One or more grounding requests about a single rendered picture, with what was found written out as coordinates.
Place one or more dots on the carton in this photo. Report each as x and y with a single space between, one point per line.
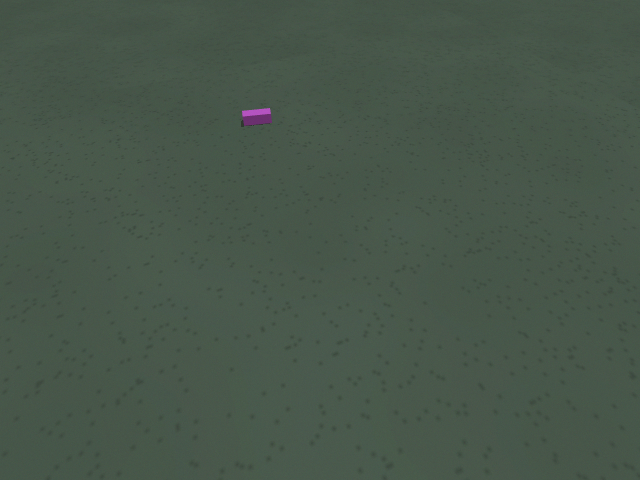
258 116

